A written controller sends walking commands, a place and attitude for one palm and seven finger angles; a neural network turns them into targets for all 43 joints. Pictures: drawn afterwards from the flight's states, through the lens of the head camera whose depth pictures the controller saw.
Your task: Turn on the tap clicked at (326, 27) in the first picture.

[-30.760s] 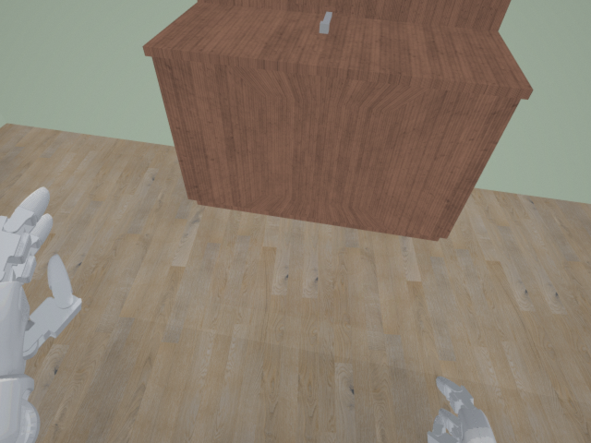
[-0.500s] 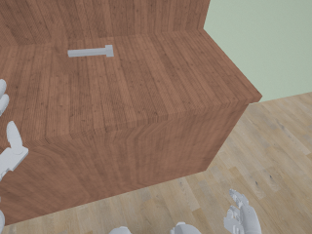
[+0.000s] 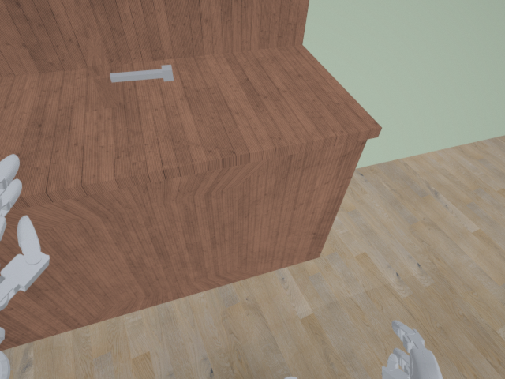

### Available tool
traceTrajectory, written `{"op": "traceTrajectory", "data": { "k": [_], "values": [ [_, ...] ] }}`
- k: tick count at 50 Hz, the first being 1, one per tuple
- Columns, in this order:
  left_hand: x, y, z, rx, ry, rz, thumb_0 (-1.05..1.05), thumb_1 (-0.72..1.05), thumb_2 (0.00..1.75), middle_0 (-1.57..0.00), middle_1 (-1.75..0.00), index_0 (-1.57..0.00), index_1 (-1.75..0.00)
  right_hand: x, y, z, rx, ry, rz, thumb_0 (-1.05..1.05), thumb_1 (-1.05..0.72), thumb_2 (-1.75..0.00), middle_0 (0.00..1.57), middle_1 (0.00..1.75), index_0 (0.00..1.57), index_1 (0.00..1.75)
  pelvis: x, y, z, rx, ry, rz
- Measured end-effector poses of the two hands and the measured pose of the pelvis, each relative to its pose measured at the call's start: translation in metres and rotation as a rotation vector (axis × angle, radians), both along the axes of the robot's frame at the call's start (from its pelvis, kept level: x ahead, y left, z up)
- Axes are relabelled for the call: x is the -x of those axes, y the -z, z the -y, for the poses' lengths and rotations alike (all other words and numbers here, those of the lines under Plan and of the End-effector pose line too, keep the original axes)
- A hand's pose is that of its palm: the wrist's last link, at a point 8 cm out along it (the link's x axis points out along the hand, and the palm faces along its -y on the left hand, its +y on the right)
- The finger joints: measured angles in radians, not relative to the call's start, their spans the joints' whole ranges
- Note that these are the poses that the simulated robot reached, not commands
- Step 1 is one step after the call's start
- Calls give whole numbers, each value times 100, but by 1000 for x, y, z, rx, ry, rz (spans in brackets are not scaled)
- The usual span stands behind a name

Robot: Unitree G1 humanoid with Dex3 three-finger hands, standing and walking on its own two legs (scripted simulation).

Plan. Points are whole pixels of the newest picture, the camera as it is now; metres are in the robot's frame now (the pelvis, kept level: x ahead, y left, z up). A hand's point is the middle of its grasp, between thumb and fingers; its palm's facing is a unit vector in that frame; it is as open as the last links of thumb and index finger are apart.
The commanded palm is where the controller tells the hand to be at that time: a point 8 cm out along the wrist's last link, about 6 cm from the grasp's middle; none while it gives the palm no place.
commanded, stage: stop stepping back and stand still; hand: left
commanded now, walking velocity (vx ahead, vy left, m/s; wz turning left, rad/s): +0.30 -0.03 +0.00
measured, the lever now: (167, 73) +0.77 +0.24 +0.09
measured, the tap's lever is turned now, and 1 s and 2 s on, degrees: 86 86 86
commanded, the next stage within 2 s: stand and check the lever's angle in 0.74 s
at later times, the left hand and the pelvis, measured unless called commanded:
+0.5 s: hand (34, 324) +0.15 +0.22 +0.17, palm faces +0.47 -0.79 -0.39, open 7.4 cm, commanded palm +0.10 +0.24 +0.18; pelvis -0.06 -0.04 +0.00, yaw +1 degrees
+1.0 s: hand (52, 309) +0.16 +0.21 +0.17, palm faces +0.43 -0.83 -0.35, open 7.4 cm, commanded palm +0.11 +0.25 +0.18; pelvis -0.05 -0.03 +0.00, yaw +1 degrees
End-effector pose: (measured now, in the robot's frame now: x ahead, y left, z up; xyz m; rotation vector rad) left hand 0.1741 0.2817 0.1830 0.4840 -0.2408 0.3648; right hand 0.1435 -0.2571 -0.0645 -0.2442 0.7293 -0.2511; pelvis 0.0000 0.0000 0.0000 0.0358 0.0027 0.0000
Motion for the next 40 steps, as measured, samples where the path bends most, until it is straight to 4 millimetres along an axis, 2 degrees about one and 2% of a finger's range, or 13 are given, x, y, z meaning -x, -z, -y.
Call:
{"op": "traceTrajectory", "data": {
  "k": [3,8,13,17,23,27,29,34,40],
  "values": [
    [20,1,-2,14,-55,3,2,89,90,-22,-30,-21,-30,19,6,-1,-27,-13,8,2,-90,-90,20,30,20,30,8,0,5,3,-14,26],
    [42,6,12,55,-68,47,2,89,90,-21,-30,-21,-30,38,25,-3,-50,-68,-43,2,-90,-90,20,30,20,30,28,7,14,10,-27,52],
    [51,5,23,93,-12,71,2,89,90,-21,-30,-21,-30,54,23,-9,-56,-72,-53,2,-90,-90,20,30,20,30,47,5,16,-3,-17,44],
    [59,-2,23,25,15,82,2,89,90,-21,-30,-21,-30,65,20,-13,-75,-57,17,2,-90,-90,20,30,20,30,61,10,16,7,3,51],
    [68,-8,23,16,-58,43,2,89,90,-21,-30,-21,-30,83,27,-13,-147,-64,-30,2,-90,-90,20,30,20,30,59,-1,32,27,-18,35],
    [74,1,41,7,-78,32,2,89,90,-21,-30,-21,-30,79,43,2,-139,-101,-60,2,-90,-90,20,30,20,30,61,9,46,37,-23,32],
    [74,4,51,45,-63,31,2,89,90,-21,-30,-21,-30,77,45,12,-124,-108,-90,2,-90,-90,20,30,20,30,64,8,49,47,-35,45],
    [73,-3,61,47,-20,29,2,89,90,-21,-30,-21,-30,65,24,34,-79,-74,-58,2,-90,-90,20,30,20,30,63,-1,54,12,-22,48],
    [67,-7,52,6,-12,55,2,89,90,-22,-31,-21,-30,41,7,44,-26,-48,43,2,-90,-90,20,30,20,30,59,3,48,28,-20,54]
  ]
}}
